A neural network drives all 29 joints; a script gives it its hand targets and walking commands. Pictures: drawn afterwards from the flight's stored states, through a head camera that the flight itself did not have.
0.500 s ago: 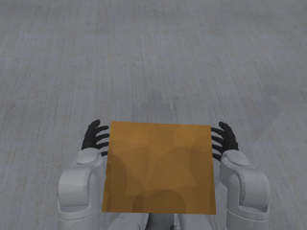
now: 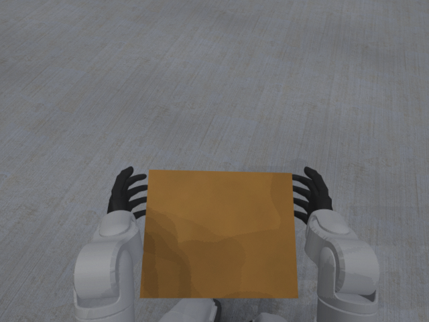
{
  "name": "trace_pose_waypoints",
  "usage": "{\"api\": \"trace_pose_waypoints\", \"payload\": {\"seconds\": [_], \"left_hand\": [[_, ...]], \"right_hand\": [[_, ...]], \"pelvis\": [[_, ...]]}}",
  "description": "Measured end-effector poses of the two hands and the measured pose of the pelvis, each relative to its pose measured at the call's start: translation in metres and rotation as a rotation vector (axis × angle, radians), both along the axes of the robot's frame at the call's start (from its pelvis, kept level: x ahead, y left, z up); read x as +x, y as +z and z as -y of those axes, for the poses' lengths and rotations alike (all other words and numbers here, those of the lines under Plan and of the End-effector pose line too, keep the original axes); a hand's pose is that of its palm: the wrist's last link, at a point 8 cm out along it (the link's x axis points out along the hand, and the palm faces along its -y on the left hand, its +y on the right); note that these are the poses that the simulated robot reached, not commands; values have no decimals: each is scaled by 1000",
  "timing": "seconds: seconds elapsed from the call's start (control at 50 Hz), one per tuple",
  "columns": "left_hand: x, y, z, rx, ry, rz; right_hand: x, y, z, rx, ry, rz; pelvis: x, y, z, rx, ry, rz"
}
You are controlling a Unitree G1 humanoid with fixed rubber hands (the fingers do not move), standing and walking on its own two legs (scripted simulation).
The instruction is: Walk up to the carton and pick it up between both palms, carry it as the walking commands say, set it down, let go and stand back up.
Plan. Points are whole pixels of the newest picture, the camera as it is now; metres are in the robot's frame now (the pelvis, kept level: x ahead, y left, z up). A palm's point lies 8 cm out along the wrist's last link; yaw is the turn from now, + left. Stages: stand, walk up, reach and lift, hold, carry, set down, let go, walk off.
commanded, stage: carry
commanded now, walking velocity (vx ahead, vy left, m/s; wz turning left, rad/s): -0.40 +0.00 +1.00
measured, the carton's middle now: (217, 229) +0.28 +0.01 -0.02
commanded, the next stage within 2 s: none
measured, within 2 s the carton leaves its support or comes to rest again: neither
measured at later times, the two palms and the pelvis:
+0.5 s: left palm out of the picture +0.04 +0.41 +0.09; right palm (120, 263) +0.19 +0.14 +0.10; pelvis -0.12 +0.14 -0.01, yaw +30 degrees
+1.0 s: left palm out of the picture -0.27 +0.51 +0.07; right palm out of the picture -0.01 +0.35 +0.09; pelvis -0.28 +0.20 -0.02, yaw +60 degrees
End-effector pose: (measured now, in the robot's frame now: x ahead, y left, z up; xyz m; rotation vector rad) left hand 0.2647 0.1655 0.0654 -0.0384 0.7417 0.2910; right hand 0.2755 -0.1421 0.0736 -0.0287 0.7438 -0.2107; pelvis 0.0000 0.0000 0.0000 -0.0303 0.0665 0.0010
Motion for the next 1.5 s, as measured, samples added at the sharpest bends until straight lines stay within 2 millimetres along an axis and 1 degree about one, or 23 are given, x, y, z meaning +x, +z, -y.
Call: {"api": "trace_pose_waypoints", "payload": {"seconds": [0.06, 0.12, 0.18, 0.24, 0.3, 0.36, 0.4, 0.44, 0.48, 0.54, 0.6, 0.64, 0.7, 0.82, 0.88, 0.94, 1.0, 1.08, 1.16, 1.24, 1.36, 1.42, 1.5], "left_hand": [[-15, 11, -38, -4, 65, 120], [-32, -1, -72, -39, 99, 125], [-63, -14, -104, -45, 149, 39], [-98, -15, -133, -58, 224, -22], [-131, 0, -161, -31, 292, -28], [-161, 24, -189, 27, 356, -11], [-181, 37, -209, 59, 414, 46], [-199, 39, -226, 71, 463, 126], [-216, 34, -240, 52, 480, 153], [-246, 8, -259, -10, 503, 116], [-285, -11, -274, -37, 543, 26], [-313, -16, -284, -51, 592, -17], [-353, -9, -298, -40, 673, -43], [-432, 27, -323, 50, 835, -6], [-471, 37, -333, 103, 918, 65], [-504, 28, -339, 87, 958, 106], [-534, 5, -342, 16, 978, 98], [-584, -17, -338, -38, 1036, 8], [-633, -11, -334, -47, 1122, -37], [-667, 13, -336, 2, 1190, -10], [-693, 47, -341, 66, 1220, 49], [-696, 54, -341, 76, 1210, 53], [-696, 54, -335, 71, 1182, 39]], "right_hand": [[2, 12, -40, -10, 60, 118], [-5, 13, -76, -51, 88, 126], [-19, 1, -110, -49, 140, 37], [-33, -3, -144, -58, 220, -30], [-42, 6, -178, -33, 288, -34], [-51, 17, -214, 27, 351, -6], [-58, 23, -240, 56, 409, 50], [-66, 27, -262, 63, 455, 126], [-79, 28, -278, 45, 468, 153], [-102, 20, -302, -17, 494, 119], [-126, 3, -326, -34, 540, 26], [-142, -3, -343, -43, 590, -22], [-163, -3, -374, -40, 671, -47], [-204, 17, -437, 65, 827, 6], [-229, 23, -465, 112, 913, 84], [-256, 22, -479, 91, 953, 123], [-284, 18, -488, 20, 977, 117], [-323, 0, -503, -20, 1038, 20], [-360, -4, -523, -29, 1126, -31], [-387, 13, -543, 12, 1191, 1], [-410, 42, -557, 74, 1219, 68], [-415, 49, -553, 80, 1208, 77], [-417, 49, -540, 74, 1179, 68]], "pelvis": [[-10, -15, -22, 3, 49, -2], [-23, -24, -45, 26, 133, 3], [-40, -19, -64, -11, 173, 15], [-56, -6, -77, -12, 234, 13], [-73, 9, -90, -18, 304, 0], [-91, 22, -105, -27, 376, -18], [-100, 16, -115, -7, 423, -33], [-108, 1, -123, 21, 437, -39], [-119, -8, -133, 11, 486, -24], [-137, -17, -149, 44, 556, -15], [-158, -15, -161, 16, 597, 0], [-170, -8, -166, 7, 639, 1], [-189, 4, -171, -5, 708, -12], [-225, 22, -181, -22, 850, -44], [-241, 7, -187, 14, 905, -65], [-258, -5, -192, 11, 952, -35], [-277, -16, -198, 37, 1036, -28], [-305, -13, -201, 39, 1084, -15], [-328, 0, -201, 18, 1129, -16], [-345, 12, -202, -7, 1163, -24], [-363, 22, -204, -36, 1202, -44], [-370, 23, -203, -40, 1209, -53], [-377, 22, -199, -36, 1210, -64]]}}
